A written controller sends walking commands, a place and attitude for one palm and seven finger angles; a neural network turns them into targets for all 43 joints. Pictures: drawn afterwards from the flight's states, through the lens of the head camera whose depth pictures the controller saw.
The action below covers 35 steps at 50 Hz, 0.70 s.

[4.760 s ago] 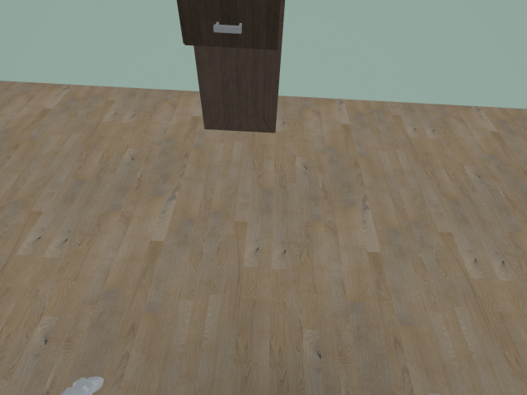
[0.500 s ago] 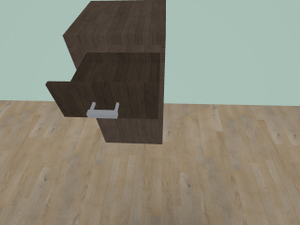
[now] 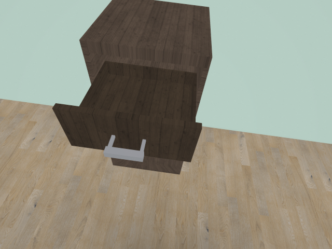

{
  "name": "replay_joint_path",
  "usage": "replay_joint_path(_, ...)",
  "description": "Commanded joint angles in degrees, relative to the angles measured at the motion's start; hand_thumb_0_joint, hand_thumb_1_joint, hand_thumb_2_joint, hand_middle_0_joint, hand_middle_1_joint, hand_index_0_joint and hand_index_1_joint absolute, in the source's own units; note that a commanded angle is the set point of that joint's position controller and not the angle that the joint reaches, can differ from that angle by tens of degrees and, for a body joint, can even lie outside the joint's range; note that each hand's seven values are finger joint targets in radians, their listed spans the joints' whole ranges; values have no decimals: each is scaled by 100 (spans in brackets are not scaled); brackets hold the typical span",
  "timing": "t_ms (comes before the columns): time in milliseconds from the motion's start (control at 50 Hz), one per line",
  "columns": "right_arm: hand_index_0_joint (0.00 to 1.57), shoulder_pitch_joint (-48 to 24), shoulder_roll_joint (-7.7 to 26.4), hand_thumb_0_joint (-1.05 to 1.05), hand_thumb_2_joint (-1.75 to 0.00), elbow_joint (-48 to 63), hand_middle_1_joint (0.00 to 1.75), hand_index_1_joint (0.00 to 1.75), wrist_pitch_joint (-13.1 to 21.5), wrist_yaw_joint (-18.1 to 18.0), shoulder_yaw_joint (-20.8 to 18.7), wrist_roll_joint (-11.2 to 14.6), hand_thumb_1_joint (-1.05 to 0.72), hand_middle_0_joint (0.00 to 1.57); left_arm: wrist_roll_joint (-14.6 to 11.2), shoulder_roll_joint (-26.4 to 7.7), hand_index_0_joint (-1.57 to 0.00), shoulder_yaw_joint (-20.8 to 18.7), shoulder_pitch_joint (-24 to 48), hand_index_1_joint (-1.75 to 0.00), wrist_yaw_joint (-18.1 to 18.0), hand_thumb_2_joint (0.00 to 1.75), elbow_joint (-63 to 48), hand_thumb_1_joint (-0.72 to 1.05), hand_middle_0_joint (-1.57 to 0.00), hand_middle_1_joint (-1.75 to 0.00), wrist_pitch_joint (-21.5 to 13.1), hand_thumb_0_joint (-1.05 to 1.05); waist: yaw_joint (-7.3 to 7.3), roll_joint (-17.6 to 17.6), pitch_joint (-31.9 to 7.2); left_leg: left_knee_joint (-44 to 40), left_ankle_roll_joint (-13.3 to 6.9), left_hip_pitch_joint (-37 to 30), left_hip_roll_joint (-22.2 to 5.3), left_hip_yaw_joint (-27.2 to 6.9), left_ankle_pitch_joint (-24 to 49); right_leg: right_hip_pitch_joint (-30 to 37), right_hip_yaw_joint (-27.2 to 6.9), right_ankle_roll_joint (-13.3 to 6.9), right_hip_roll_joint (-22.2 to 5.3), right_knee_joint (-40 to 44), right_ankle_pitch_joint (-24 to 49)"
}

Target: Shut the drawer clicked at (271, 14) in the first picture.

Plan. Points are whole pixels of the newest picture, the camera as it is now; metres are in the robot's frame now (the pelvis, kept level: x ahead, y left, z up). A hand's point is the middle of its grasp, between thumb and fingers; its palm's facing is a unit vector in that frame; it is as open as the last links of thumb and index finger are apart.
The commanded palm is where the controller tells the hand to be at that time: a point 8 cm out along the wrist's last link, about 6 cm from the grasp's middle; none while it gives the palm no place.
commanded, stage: come to a stop and stand still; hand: left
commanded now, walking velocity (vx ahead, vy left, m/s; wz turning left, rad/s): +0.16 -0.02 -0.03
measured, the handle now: (126, 147) +0.38 +0.15 -0.02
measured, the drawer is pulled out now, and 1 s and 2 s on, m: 0.28 0.28 0.28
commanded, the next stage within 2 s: look again from close up in 1.48 s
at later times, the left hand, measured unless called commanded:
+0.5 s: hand out of the picture +0.10 +0.15 -0.16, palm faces +0.04 -0.97 -0.24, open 7.3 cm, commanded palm none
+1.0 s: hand out of the picture +0.06 +0.18 -0.16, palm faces +0.02 -0.97 -0.22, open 7.4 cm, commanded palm none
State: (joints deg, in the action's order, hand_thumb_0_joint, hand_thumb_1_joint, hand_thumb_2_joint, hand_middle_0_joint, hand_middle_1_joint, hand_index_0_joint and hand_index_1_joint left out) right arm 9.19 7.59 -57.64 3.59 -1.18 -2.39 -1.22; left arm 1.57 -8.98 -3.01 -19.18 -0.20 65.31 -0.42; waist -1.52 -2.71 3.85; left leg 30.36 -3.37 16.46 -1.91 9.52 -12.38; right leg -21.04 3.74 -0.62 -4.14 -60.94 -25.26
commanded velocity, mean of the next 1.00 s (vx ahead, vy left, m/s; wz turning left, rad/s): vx -0.05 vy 0.02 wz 0.00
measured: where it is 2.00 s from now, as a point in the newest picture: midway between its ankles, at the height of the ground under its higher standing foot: outside the picture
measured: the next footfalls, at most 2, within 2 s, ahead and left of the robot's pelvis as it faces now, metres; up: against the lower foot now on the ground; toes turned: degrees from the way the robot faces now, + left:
right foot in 0.26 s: +0.11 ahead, -0.14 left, +0.00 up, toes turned -3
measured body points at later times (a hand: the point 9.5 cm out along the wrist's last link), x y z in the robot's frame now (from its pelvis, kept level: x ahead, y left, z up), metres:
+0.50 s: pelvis +0.04 -0.03 +0.00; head +0.05 -0.05 +0.45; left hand +0.09 +0.20 -0.14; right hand +0.02 -0.25 -0.17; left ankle +0.05 +0.08 -0.73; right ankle +0.07 -0.13 -0.73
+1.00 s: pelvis +0.05 +0.00 +0.00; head +0.05 -0.01 +0.45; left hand +0.06 +0.24 -0.15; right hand +0.07 -0.22 -0.16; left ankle +0.05 +0.08 -0.73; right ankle +0.07 -0.13 -0.73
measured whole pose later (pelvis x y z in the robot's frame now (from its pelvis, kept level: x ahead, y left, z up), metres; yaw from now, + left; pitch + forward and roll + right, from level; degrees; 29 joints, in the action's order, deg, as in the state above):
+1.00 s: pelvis +0.05 +0.00 +0.00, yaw +0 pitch -1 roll +0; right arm 16.6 10.4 -58.4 0.3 -0.2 -0.1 -1.3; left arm 1.2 -9.3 0.2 -17.4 -1.7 58.7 0.1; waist 0.0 0.9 0.8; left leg 27.5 -3.5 12.2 1.3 7.2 -14.9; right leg -14.8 2.9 1.4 -3.9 -29.3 -13.6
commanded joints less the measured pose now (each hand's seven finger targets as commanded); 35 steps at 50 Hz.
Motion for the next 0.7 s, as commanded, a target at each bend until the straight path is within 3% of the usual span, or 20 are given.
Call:
replay_joint_path(0, 20, 722, 625, 0, -90, -28, 30, 30, 13, -61, -53, 8, -90, 20, 1, -80, -20, -15, -358, -30, -29, 90, -323, 90, -20, -30, -12, 0, 63, 914, -344, -1877, -545, -477, -1435, -1200, 1009, -515, -168, 105, -221, -9, 579)
replay_joint_path(60, 20, 677, 623, 0, -90, -63, 30, 30, -5, -92, 8, 9, -90, 20, -21, -17, -20, 33, -231, -30, -76, 90, -351, 90, -20, -30, 58, 0, 12, 681, -338, -1753, -583, -448, -1389, -1011, 2024, -254, -209, 178, -192, 745, 724)
replay_joint_path(120, 20, 649, 655, 0, -90, -159, 30, 30, -89, -114, 20, 4, -90, 20, -49, -24, -20, 100, -12, -30, -147, 90, -412, 90, -20, -30, 107, 0, 56, 748, -269, -1507, -580, -365, -1400, -984, 2545, 235, -117, 218, -77, 1683, 689)
replay_joint_path(160, 20, 616, 742, 0, -90, -232, 30, 30, -179, -125, -17, -1, -90, 20, -55, -84, -20, 101, 35, -30, -173, 90, -414, 90, -20, -30, 141, 0, 54, 957, -289, -1352, -546, -425, -1382, -1020, 2265, 493, -48, 232, -11, 2217, 738)
replay_joint_path(200, 20, 635, 728, 0, -90, -322, 30, 30, -258, -130, -41, 27, -90, 20, -50, -232, -20, 78, -33, -30, -189, 90, -383, 90, -20, -30, 141, 0, -6, 854, -191, -1094, -373, -258, -1257, -1031, 1704, 892, -39, 217, 5, 3049, 1206)
replay_joint_path(220, 20, 631, 669, 0, -90, -341, 30, 30, -261, -120, -31, 54, -90, 20, -43, -366, -20, 67, -101, -30, -198, 90, -381, 90, -20, -30, 103, 0, -71, 681, -139, -857, -164, -103, -1051, -975, 1438, 1144, -225, 173, -59, 3622, 1815)
replay_joint_path(240, 20, 711, 500, 0, -90, -366, 30, 30, -270, -96, -14, 92, -90, 20, -25, -546, -20, 67, -92, -30, -222, 90, -373, 90, -20, -30, 41, 0, 2, 216, -170, -601, 130, -56, -651, -773, 818, 1168, -748, 17, -393, 3872, 2684)
replay_joint_path(260, 20, 853, 362, 0, -90, -365, 30, 30, -303, -53, -4, 125, -90, 20, -37, -742, -20, 69, 122, -30, -223, 90, -436, 90, -20, -30, 15, 0, 179, 12, -181, -564, 312, -90, -400, -603, -27, 978, -1052, -208, -866, 3875, 3152)
replay_joint_path(280, 20, 963, 323, 0, -90, -410, 30, 30, -390, -39, 9, 105, -90, 20, -64, -865, -20, 35, 317, -30, -218, 90, -477, 90, -20, -30, -21, 0, 267, -602, -284, -445, 434, -263, -213, -492, -339, 796, -1325, -466, -1040, 3956, 3291)
replay_joint_path(300, 20, 1065, 346, 0, -90, -467, 30, 30, -447, -33, -6, 89, -90, 20, -86, -900, -20, 18, 387, -30, -228, 90, -522, 90, -20, -30, -32, 0, 260, -904, -409, -239, 468, -481, -167, -450, -535, 678, -1402, -615, -1193, 4167, 3193)
replay_joint_path(320, 20, 1077, 353, 0, -90, -485, 30, 30, -475, -35, -20, 86, -90, 20, -88, -887, -20, 19, 466, -30, -236, 90, -559, 90, -20, -30, -21, 0, 263, -745, -390, -186, 478, -568, -158, -473, -592, 581, -1422, -710, -1243, 4284, 3022)
replay_joint_path(360, 20, 1161, 343, 0, -90, -535, 30, 30, -491, -34, -10, 72, -90, 20, -100, -907, -20, -17, 634, -30, -255, 90, -619, 90, -20, -30, 6, 0, 264, -452, -426, -188, 488, -527, -178, -553, -335, 726, -1317, -719, -1188, 4189, 2976)
replay_joint_path(440, 20, 1146, 398, 0, -90, -513, 30, 30, -522, -34, -32, 55, -90, 20, -92, -848, -20, -59, 743, -30, -266, 90, -658, 90, -20, -30, 73, 0, 200, -376, -311, -273, 474, -582, -215, -612, -178, 504, -1201, -630, -1071, 4254, 2109)
replay_joint_path(520, 20, 1137, 385, 0, -90, -523, 30, 30, -466, -19, -10, 28, -90, 20, -84, -665, -20, -47, 798, -30, -237, 90, -667, 90, -20, -30, 144, 0, 156, 144, 4, -910, 294, -485, -425, -920, -103, 210, -809, -297, -465, 4126, 708)
replay_joint_path(560, 20, 1020, 471, 0, -90, -467, 30, 30, -404, -23, -1, 23, -90, 20, -80, -556, -20, -25, 679, -30, -231, 90, -650, 90, -20, -30, 145, 0, 86, 509, -29, -1250, 199, -179, -582, -1116, -200, 516, -600, -153, -228, 3873, 874)
replay_joint_path(580, 20, 347, 798, 0, -90, 46, 30, 30, -273, 14, -4, 82, -90, 20, -86, -702, -20, 95, -208, -30, -436, 90, -436, 90, -20, -30, -35, 0, -185, 228, -353, 185, 387, -59, -602, -676, 21, 971, -800, -164, -640, 3719, 2890)
replay_joint_path(600, 20, 844, 481, 0, -90, 145, 30, 30, -358, 71, 30, 57, -90, 20, -65, -1020, -20, 83, 244, -30, -367, 90, -720, 90, -20, -30, -132, 0, 214, 11, -812, 322, 421, -8, -140, -617, -1003, 891, -1446, -485, -1141, 4136, 1204)
replay_joint_path(620, 20, 1032, 488, 0, -90, 122, 30, 30, -418, 99, 54, -15, -90, 20, -42, -1161, -20, 44, 504, -30, -322, 90, -942, 90, -20, -30, -170, 0, 272, 125, -913, 424, 430, -213, -101, -616, -931, 713, -1578, -761, -1259, 4267, 570)
replay_joint_path(640, 20, 1234, 446, 0, -90, 126, 30, 30, -407, 98, 45, -3, -90, 20, -33, -1132, -20, 22, 668, -30, -313, 90, -1071, 90, -20, -30, -147, 0, 411, 203, -725, 238, 393, -417, -74, -623, -787, 264, -1369, -762, -1133, 4223, 10)
replay_joint_path(680, 20, 1356, 489, 0, -90, 139, 30, 30, -360, 106, 69, -11, -90, 20, -51, -910, -20, 78, 758, -30, -270, 90, -1141, 90, -20, -30, -86, 0, 442, 532, -113, -307, 296, -363, -178, -837, -581, -271, -858, -488, -614, 3877, -240)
